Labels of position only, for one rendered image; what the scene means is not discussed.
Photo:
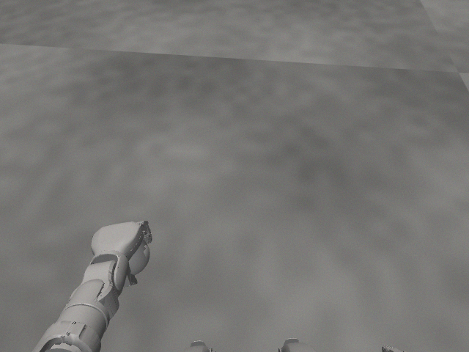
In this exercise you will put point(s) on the ball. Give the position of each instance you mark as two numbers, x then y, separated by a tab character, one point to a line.
139	259

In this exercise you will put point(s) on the left robot arm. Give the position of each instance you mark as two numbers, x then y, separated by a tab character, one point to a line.
85	318

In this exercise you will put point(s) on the left robot hand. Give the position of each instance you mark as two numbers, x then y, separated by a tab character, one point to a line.
125	238

